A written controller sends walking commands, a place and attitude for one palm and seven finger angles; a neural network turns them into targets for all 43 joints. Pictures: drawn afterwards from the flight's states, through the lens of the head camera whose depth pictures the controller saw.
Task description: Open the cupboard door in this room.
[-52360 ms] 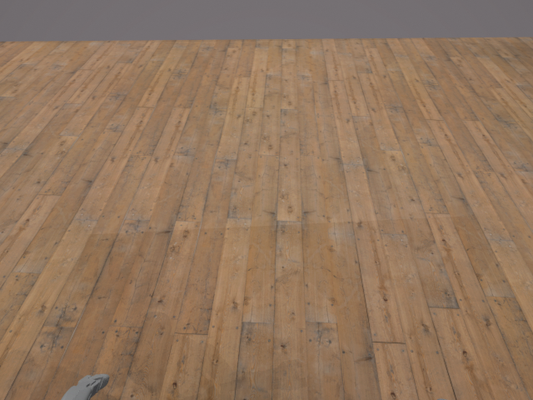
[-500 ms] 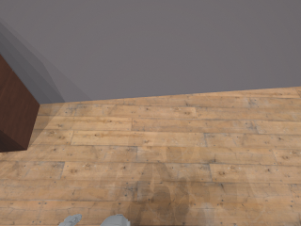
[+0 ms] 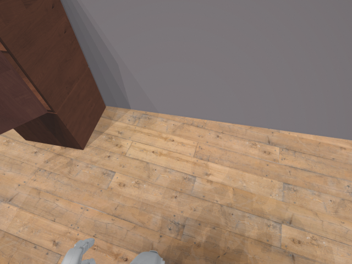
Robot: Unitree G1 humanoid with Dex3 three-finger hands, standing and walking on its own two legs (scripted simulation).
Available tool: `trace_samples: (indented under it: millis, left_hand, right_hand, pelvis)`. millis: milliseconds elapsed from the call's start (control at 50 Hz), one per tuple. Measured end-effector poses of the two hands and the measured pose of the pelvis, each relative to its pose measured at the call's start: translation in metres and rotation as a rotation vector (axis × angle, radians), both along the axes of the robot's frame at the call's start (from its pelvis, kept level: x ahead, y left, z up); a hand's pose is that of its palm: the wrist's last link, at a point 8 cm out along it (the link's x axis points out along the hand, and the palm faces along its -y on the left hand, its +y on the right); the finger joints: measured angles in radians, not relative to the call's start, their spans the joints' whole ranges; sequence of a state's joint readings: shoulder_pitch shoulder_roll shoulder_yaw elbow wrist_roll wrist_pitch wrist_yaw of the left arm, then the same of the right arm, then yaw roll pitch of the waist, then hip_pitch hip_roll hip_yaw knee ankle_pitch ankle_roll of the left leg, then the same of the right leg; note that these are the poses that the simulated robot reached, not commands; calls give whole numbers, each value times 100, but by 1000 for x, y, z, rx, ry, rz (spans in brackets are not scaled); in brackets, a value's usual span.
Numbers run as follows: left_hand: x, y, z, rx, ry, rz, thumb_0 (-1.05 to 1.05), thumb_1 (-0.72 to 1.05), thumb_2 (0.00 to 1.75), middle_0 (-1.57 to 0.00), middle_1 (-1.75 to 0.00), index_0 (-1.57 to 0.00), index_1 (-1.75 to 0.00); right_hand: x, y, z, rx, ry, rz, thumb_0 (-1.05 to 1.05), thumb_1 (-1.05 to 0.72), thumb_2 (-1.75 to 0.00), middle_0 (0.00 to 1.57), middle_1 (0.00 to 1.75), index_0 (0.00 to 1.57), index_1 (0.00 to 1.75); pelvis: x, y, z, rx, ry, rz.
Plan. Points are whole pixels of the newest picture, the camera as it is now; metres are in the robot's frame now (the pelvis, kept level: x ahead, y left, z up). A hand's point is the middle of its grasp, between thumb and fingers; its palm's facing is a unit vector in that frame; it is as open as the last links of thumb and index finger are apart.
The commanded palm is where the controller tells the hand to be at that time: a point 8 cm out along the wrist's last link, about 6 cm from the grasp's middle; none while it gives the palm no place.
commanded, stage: turn to face it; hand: left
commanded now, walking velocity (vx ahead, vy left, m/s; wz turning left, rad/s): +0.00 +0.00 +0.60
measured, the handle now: out of the picture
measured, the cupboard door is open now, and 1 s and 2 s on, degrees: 48 48 48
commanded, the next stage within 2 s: take the last steps up to it in 0.96 s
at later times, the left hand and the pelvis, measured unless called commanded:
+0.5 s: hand out of the picture +0.06 +0.25 -0.15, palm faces +0.32 -0.91 -0.26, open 7.4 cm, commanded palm none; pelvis +0.03 +0.01 +0.01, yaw +18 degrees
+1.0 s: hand out of the picture -0.03 +0.21 -0.18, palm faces +0.55 -0.81 -0.21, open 7.4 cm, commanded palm none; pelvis +0.05 +0.02 +0.00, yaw +32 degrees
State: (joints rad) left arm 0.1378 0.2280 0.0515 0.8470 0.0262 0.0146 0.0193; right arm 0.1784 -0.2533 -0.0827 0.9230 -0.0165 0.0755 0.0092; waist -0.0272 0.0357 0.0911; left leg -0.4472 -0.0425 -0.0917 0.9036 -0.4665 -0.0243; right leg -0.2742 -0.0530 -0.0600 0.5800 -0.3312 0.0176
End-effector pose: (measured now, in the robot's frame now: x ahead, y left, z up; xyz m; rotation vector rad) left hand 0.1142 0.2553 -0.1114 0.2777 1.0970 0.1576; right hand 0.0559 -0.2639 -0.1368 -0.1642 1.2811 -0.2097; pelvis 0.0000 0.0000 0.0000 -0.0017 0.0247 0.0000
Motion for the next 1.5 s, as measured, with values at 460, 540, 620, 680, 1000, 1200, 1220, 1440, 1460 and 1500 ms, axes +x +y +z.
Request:
trace_samples:
  millis: [460,540,620,680,1000,1200,1220,1440,1460,1500]
  left_hand:
    - [-84,35,-16,-63,95,353,1,91,90,-20,-30,-20,-30]
    - [-73,29,-5,-35,37,377,1,91,90,-20,-30,-20,-30]
    - [-72,17,-2,5,-10,404,0,91,90,-20,-30,-20,-30]
    - [-83,4,2,-5,4,444,0,91,90,-20,-30,-20,-30]
    - [-175,-10,-41,-160,195,671,1,91,90,-21,-30,-20,-30]
    - [-154,2,-15,-115,94,694,1,91,90,-20,-30,-20,-30]
    - [-150,2,-13,-108,77,694,1,91,90,-20,-30,-20,-30]
    - [-182,-24,-12,-160,141,812,0,91,90,-20,-30,-20,-30]
    - [-187,-25,-13,-176,161,823,0,90,90,-21,-30,-20,-30]
    - [-198,-24,-17,-205,197,848,0,90,90,-21,-30,-20,-30]
  right_hand:
    - [124,53,26,-48,-83,372,0,-91,-90,20,30,20,30]
    - [130,47,17,-19,-53,393,0,-91,-90,20,30,20,30]
    - [145,38,1,9,-40,410,0,-91,-90,20,30,20,30]
    - [158,38,3,12,-31,439,1,-91,-90,20,30,20,30]
    - [213,126,25,-26,-130,675,0,-91,-90,20,30,20,30]
    - [192,125,16,15,-51,693,0,-91,-90,20,30,20,30]
    - [191,122,12,22,-39,689,0,-91,-90,20,30,20,30]
    - [221,141,19,10,30,733,1,-91,-90,20,30,20,30]
    - [227,149,21,8,24,742,1,-91,-90,20,30,20,30]
    - [238,171,24,2,12,772,1,-91,-90,20,30,19,30]
  pelvis:
    - [24,13,6,-15,-4,288]
    - [32,1,6,-13,-6,335]
    - [41,-13,-3,9,-6,381]
    - [44,-13,2,13,-15,428]
    - [48,18,-2,4,-14,563]
    - [54,15,9,-13,-30,614]
    - [57,14,7,-10,-31,620]
    - [78,46,14,19,-20,710]
    - [80,52,15,22,-16,717]
    - [82,67,14,23,-8,731]
